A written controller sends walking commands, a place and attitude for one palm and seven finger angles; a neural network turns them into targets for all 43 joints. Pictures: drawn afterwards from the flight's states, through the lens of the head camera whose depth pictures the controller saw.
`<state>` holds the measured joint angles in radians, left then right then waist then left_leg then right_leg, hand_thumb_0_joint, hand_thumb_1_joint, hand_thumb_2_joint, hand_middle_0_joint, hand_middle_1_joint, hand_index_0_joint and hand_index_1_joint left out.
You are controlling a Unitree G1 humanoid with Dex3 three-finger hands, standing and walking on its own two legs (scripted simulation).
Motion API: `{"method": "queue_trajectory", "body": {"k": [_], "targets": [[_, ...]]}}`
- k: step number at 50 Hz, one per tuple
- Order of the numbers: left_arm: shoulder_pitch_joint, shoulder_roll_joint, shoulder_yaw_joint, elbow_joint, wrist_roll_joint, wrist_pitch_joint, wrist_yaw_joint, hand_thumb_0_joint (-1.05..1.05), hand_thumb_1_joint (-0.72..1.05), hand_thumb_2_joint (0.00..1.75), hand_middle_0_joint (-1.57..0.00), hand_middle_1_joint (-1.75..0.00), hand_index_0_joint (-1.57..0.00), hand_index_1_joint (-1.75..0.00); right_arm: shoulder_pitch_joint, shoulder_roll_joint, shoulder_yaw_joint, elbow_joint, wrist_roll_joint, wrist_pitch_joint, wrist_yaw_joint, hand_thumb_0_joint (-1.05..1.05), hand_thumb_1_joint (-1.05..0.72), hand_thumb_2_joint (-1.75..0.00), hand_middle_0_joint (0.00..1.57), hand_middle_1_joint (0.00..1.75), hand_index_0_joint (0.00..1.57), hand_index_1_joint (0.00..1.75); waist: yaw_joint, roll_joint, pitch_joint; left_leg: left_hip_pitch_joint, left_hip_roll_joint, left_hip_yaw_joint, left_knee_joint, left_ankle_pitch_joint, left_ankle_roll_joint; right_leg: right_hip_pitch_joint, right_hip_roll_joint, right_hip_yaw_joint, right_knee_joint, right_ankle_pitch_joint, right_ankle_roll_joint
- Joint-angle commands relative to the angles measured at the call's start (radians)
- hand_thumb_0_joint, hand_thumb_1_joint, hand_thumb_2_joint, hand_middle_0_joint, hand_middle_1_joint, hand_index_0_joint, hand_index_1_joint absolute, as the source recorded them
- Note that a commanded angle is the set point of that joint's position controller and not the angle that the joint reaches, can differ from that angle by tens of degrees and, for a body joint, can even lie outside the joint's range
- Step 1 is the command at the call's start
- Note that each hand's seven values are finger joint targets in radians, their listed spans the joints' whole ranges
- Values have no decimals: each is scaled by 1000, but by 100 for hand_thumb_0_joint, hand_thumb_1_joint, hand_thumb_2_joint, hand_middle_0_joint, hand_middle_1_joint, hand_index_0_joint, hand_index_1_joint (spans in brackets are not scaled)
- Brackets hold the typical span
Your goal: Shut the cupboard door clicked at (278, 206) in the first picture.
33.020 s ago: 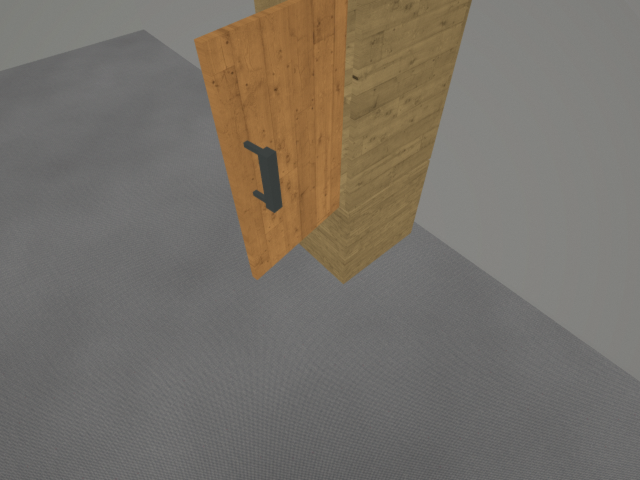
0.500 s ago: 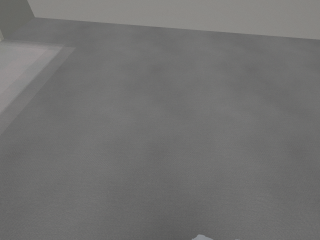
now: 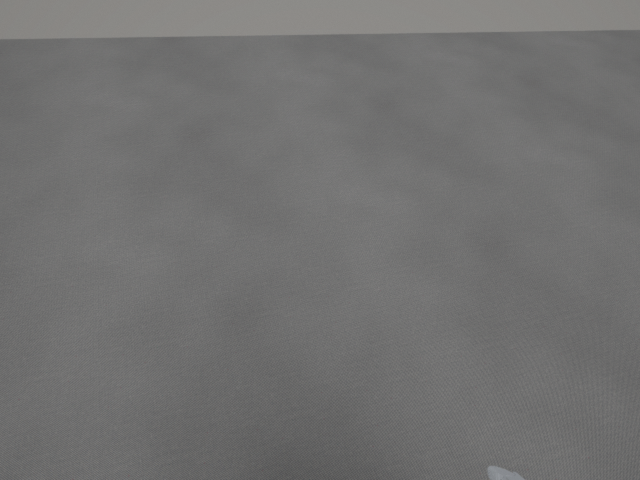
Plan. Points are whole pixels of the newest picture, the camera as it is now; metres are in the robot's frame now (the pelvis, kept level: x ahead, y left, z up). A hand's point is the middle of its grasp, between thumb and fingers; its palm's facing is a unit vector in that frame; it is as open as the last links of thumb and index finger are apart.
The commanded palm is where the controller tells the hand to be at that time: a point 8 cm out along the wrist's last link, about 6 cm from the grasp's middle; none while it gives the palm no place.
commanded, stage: turn to face it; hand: left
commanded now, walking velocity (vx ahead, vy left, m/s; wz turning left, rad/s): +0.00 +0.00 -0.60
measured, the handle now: out of the picture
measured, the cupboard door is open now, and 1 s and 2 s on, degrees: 63 63 63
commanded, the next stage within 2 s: none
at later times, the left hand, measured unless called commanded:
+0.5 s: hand (230, 438) +0.19 +0.14 -0.14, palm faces -0.34 -0.90 -0.26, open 7.4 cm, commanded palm none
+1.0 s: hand (218, 433) +0.20 +0.16 -0.16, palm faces -0.52 -0.83 -0.20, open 7.4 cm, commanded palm none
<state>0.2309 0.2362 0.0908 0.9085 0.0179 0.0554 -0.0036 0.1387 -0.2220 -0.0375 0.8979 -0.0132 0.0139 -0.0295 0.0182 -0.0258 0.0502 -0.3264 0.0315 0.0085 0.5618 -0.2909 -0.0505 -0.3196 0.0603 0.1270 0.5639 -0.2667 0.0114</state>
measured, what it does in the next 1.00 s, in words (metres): steps on the spot, turning right: right foot, then left foot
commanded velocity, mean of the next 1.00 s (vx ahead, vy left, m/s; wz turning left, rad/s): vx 0.00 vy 0.00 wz -0.60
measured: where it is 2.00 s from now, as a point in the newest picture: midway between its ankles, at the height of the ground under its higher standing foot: outside the picture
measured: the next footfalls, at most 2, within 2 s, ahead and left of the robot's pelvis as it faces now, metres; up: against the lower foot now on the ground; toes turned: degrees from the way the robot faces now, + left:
right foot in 0.44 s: -0.02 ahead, -0.12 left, +0.00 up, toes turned -22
left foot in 0.84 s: +0.11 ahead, +0.09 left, +0.00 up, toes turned -27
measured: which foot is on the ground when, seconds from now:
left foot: down 0.00-0.44, up 0.46-0.82, down 0.84-1.00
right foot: down 0.00-0.00, up 0.02-0.42, down 0.44-0.84, up 0.86-1.00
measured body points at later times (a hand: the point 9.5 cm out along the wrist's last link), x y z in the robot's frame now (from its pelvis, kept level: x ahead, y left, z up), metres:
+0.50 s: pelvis -0.01 -0.01 +0.00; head +0.02 -0.04 +0.44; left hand +0.21 +0.19 -0.12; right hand -0.08 -0.27 -0.16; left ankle +0.02 +0.12 -0.70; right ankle -0.06 -0.11 -0.73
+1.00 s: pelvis +0.01 +0.03 +0.01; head +0.07 +0.03 +0.46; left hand +0.23 +0.20 -0.14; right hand -0.06 -0.23 -0.11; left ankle +0.08 +0.10 -0.73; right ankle -0.10 -0.07 -0.65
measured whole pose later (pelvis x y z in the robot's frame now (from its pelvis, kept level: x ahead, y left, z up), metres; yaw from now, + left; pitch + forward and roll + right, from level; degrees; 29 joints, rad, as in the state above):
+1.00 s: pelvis +0.01 +0.03 +0.01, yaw -36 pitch +1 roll -3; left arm 0.18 0.27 0.10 0.90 0.02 0.09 -0.04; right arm 0.18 -0.20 -0.01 0.87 -0.04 0.01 -0.03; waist 0.02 -0.03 0.09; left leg -0.27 0.09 0.13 0.53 -0.27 0.02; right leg -0.48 0.01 -0.01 1.10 -0.47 0.05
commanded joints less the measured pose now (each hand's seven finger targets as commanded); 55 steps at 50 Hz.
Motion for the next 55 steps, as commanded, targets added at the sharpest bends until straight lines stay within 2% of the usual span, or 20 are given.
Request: {"method": "queue_trajectory", "body": {"k": [1,3,5,15,18,20,21,22,23,25,28,31,36,39,40,41,42,44,47,55], "targets": [[-78,113,18,-130,4,-9,-11,0,90,90,-20,-30,-20,-30,154,-260,-50,-58,-23,-23,-16,0,-90,-90,20,30,20,30,-72,254,-91,200,457,-428,-306,238,226,-257,-30,-56,483,-355,17],[-64,117,30,-103,4,-4,-24,0,90,90,-20,-30,-20,-30,64,-216,-36,-87,-24,-23,-16,0,-90,-90,20,30,20,30,-16,200,-63,136,366,-260,-275,313,206,-240,-68,-67,624,-248,34],[-56,97,23,-95,2,8,-35,0,90,90,-20,-30,-20,-30,28,-191,-28,-99,-22,-22,-14,0,-90,-90,20,30,20,30,-3,174,-55,137,306,-117,-262,325,182,-222,-83,-106,614,-183,47],[-165,66,-1,-138,2,8,-39,0,90,90,-20,-30,-20,-30,159,-212,-53,-25,-19,-17,0,0,-90,-90,20,30,20,30,-67,225,-90,237,339,34,-195,464,179,-102,-83,-205,275,-180,36],[-156,69,-3,-137,0,2,-36,0,90,90,-20,-30,-20,-30,156,-230,-61,-19,-18,-14,4,0,-90,-90,20,30,20,30,-62,250,-92,221,347,60,-148,471,158,-24,-71,-228,137,-153,14],[-70,93,5,-114,1,-6,-31,0,90,90,-20,-30,-20,-30,123,-229,-64,-27,-12,-11,7,0,-90,-90,20,30,20,30,-9,206,-103,132,323,109,-43,373,100,145,-71,-230,-87,31,-8],[0,155,16,-94,7,-16,-23,0,90,90,-20,-30,-20,-30,114,-199,-62,-38,-2,-9,14,0,-90,-90,20,30,20,30,23,63,-133,19,267,161,92,214,41,296,-163,-119,-202,155,-44],[38,260,36,-81,16,-29,-9,0,90,90,-20,-30,-20,-30,82,-110,-39,-88,0,-6,17,0,-90,-90,20,30,20,30,48,-278,-113,-276,101,224,323,-297,-28,422,-420,208,-258,463,-149],[85,288,34,-71,0,-27,-1,0,90,90,-20,-30,-20,-30,40,-136,-31,-108,-2,9,7,0,-90,-90,20,30,20,30,76,-199,-110,-302,72,88,495,-360,-31,338,-480,237,-222,635,-229],[11,236,39,-81,0,-29,21,0,90,90,-20,-30,-20,-30,25,-137,-31,-94,-2,11,-8,0,-90,-90,20,30,20,30,35,-241,-115,-391,88,-9,618,-272,-36,367,-400,213,-185,650,-239],[-79,179,17,-112,-2,-32,15,0,90,90,-20,-30,-20,-30,60,-126,-36,-58,-4,20,5,0,-90,-90,20,30,20,30,-23,-125,-89,-261,83,8,576,-113,-56,215,-301,65,-193,535,-190],[-83,186,19,-114,4,-31,10,0,90,90,-20,-30,-20,-30,58,-114,-39,-62,-5,25,10,0,-90,-90,20,30,20,30,-25,-118,-55,-206,57,21,482,-87,-55,133,-278,101,-232,354,-191],[-60,204,33,-107,11,-24,6,0,90,90,-20,-30,-20,-30,28,-105,-35,-90,3,8,7,0,-90,-90,20,30,20,30,-10,-147,-72,-116,18,26,240,-131,-39,131,-276,198,-196,329,-204],[-93,189,33,-107,4,-16,5,0,90,90,-20,-30,-20,-30,112,-107,-34,-67,9,-5,-2,0,-90,-90,20,30,20,30,-54,-136,-95,84,-4,27,-30,20,-26,36,-231,215,-111,297,-138],[-94,160,27,-117,-4,-10,2,0,90,90,-20,-30,-20,-30,147,-140,-36,-56,5,-16,-7,0,-90,-90,20,30,20,30,-65,-54,-111,209,42,-1,-163,76,-9,-49,-169,167,-51,214,-89],[-53,96,15,-129,-13,-4,-5,0,90,90,-20,-30,-20,-30,157,-230,-51,-60,-10,-25,-10,0,-90,-90,20,30,20,30,-58,214,-127,316,264,-238,-250,125,71,-208,-27,55,119,-65,-29],[-66,92,10,-151,-9,-8,-12,0,90,90,-20,-30,-20,-30,190,-287,-58,-76,-16,-19,-13,0,-90,-90,20,30,20,30,-73,325,-124,275,457,-388,-287,223,188,-251,1,-91,363,-373,9],[-87,125,21,-130,5,-3,-19,0,90,90,-20,-30,-20,-30,130,-243,-44,-87,-20,-25,-18,0,-90,-90,20,30,20,30,-48,261,-110,193,426,-322,-266,302,213,-256,-60,-58,602,-320,22],[-80,93,19,-104,2,7,-38,0,90,90,-20,-30,-20,-30,60,-200,-34,-101,-21,-22,-17,0,-90,-90,20,30,20,30,-22,166,-68,182,315,-89,-242,363,176,-230,-88,-114,604,-202,46],[-140,61,5,-124,2,10,-44,0,90,90,-20,-30,-20,-30,126,-215,-54,-50,-18,-13,-2,0,-90,-90,20,30,20,30,-60,233,-82,220,333,38,-204,378,174,-116,-87,-205,302,-182,38]]}}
